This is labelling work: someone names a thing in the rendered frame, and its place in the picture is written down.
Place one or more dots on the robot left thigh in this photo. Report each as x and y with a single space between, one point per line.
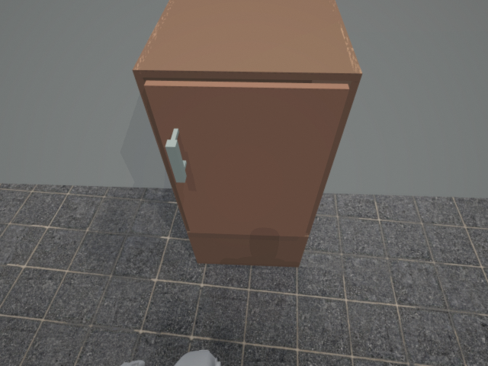
198 358

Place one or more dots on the cupboard door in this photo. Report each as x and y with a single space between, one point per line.
256 152

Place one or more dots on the handle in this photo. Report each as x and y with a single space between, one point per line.
178 165

